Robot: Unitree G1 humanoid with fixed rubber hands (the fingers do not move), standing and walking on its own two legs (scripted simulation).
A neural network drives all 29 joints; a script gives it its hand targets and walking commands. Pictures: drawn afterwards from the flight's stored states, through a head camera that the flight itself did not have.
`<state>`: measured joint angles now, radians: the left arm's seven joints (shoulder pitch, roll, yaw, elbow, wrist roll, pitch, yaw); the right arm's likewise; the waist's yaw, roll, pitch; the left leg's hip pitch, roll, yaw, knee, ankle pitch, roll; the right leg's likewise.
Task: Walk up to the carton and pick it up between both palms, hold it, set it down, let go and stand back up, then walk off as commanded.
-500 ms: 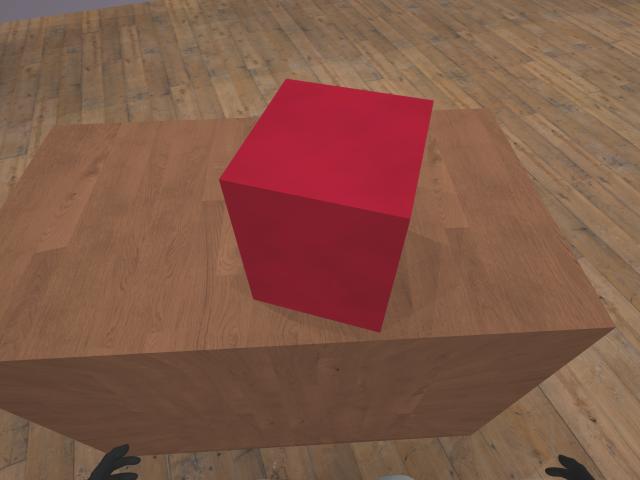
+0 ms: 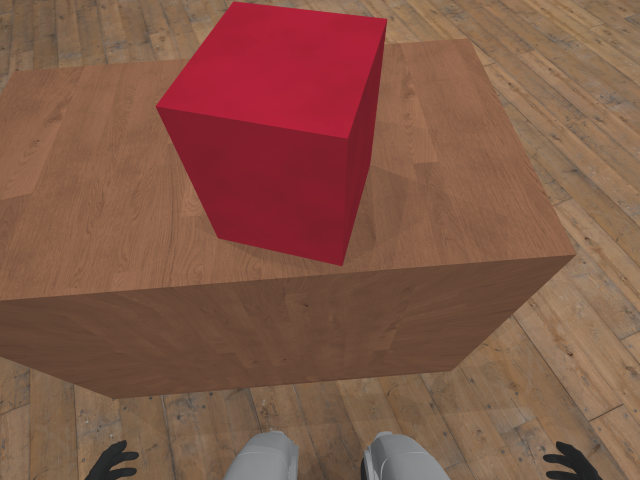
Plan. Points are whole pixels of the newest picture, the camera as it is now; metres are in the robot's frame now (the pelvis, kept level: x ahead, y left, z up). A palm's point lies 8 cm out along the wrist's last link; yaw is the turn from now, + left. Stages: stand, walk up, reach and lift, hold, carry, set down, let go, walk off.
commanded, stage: walk up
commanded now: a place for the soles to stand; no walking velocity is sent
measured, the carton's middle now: (291, 142) +0.51 +0.05 +0.08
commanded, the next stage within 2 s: none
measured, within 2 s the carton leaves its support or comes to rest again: neither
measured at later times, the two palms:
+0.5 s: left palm out of the picture +0.08 +0.36 -0.10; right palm out of the picture +0.07 -0.26 -0.09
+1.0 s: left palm out of the picture +0.06 +0.34 -0.08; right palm out of the picture +0.07 -0.28 -0.08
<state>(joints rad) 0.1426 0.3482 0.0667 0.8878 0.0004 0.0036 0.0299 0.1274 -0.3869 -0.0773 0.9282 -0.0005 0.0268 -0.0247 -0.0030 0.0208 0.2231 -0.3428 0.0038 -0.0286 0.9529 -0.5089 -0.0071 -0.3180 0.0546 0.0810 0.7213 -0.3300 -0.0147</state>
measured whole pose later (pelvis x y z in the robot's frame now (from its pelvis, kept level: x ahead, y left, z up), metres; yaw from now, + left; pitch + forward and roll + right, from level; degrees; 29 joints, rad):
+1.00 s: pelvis -0.03 +0.04 +0.02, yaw +2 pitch -1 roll +0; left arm 0.10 0.37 0.02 1.02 0.00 -0.02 0.01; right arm 0.13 -0.39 -0.08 1.03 0.00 -0.01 0.02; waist 0.00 -0.01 0.01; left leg -0.23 -0.05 -0.03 0.49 -0.25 0.04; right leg -0.28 0.00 0.08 0.48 -0.19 0.00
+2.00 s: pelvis -0.02 +0.04 +0.03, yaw +1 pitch +0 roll +0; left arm 0.10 0.36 0.02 1.06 0.00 -0.02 0.01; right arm 0.13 -0.39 -0.08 1.07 0.00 -0.02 0.02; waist 0.00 -0.01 -0.01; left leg -0.21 -0.04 -0.03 0.42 -0.22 0.03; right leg -0.26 0.00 0.08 0.41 -0.16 0.01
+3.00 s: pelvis +0.00 +0.04 +0.03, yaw +2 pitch -6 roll -2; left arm 0.24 0.33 0.06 0.27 -0.03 0.23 -0.08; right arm 0.29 -0.21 -0.06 0.39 0.00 -0.11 -0.11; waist 0.01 -0.01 0.12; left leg -0.06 -0.01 -0.03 0.44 -0.28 0.01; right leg -0.07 0.02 0.07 0.35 -0.18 0.01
